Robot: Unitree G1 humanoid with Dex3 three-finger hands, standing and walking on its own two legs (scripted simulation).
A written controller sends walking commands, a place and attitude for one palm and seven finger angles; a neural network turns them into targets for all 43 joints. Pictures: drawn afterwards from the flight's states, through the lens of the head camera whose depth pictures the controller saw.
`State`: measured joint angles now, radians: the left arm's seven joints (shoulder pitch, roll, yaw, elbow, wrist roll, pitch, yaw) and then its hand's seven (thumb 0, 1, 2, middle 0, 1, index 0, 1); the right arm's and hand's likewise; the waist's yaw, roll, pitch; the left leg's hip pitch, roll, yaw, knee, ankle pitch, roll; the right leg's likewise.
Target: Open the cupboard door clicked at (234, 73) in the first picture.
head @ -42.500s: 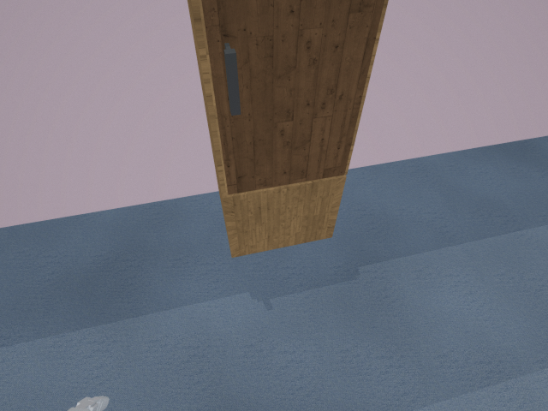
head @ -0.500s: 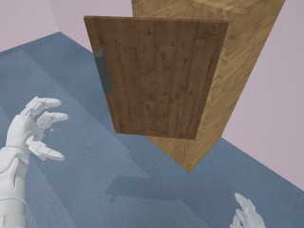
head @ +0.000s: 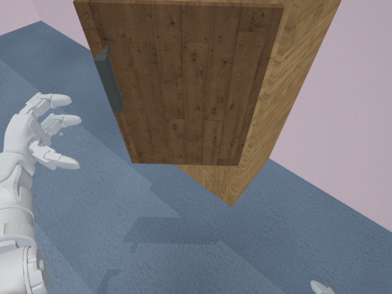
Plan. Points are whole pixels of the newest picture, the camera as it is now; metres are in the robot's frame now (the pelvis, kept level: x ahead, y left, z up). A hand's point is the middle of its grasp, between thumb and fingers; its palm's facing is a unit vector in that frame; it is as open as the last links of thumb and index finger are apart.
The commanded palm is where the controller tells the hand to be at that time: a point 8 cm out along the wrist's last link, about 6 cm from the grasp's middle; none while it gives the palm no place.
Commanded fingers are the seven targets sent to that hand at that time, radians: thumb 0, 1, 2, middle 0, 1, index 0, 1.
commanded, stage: move the hooked fingers beside the handle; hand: left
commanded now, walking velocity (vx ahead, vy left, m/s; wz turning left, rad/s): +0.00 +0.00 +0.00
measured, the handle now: (112, 80) +0.58 +0.22 +0.09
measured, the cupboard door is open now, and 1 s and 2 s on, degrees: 38 38 38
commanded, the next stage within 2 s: slide the fingers in behind the handle in 1.74 s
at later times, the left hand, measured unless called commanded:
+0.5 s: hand (75, 106) +0.47 +0.27 +0.11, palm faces -0.01 -1.00 -0.01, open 13.9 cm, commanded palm +0.46 +0.32 +0.11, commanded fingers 0.00 -0.50 0.30 -0.30 -1.20 -0.30 -1.20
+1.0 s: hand (80, 83) +0.54 +0.28 +0.12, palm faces -0.01 -1.00 +0.00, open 13.9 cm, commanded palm +0.52 +0.33 +0.10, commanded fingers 0.00 -0.50 0.30 -0.30 -1.20 -0.30 -1.20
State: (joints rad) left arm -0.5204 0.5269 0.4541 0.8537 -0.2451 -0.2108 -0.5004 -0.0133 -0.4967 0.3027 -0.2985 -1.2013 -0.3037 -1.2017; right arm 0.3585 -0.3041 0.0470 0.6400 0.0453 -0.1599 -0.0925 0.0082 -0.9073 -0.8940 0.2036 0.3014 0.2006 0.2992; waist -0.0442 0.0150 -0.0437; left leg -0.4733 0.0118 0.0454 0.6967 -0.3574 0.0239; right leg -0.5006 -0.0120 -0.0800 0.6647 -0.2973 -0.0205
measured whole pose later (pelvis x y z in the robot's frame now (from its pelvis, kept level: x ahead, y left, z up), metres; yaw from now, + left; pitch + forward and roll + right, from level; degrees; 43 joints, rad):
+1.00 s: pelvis +0.02 +0.02 -0.02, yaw -2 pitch +20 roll -3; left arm -1.05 0.84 0.53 1.31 -0.07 -0.25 -0.51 -0.01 -0.50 0.30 -0.30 -1.20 -0.30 -1.20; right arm 0.46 -0.31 0.06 0.61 0.00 0.07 -0.06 0.00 -0.91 -0.89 0.20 0.30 0.20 0.30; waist -0.20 0.01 -0.06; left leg -0.76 0.04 0.04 0.83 -0.42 0.04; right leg -0.76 0.01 -0.08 0.72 -0.31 0.00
